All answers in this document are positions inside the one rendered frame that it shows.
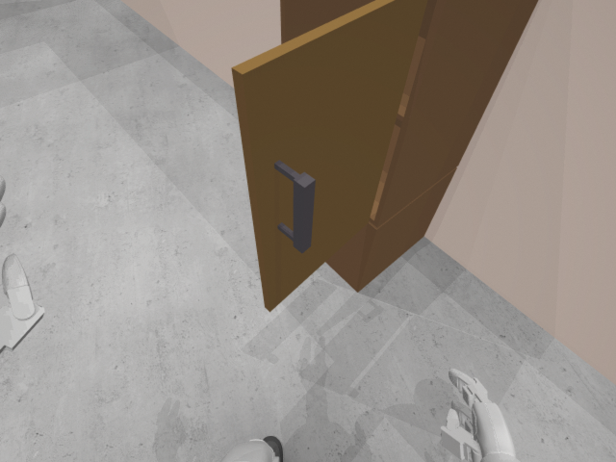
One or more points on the right robot hand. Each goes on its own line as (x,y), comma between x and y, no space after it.
(486,431)

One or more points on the robot left foot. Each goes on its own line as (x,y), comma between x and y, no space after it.
(275,444)

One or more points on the robot left shin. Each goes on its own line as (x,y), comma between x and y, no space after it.
(261,442)

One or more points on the left robot hand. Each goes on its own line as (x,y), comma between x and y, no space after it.
(18,320)

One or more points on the cupboard door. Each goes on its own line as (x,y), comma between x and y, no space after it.
(324,103)

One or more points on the handle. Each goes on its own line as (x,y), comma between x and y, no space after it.
(304,195)

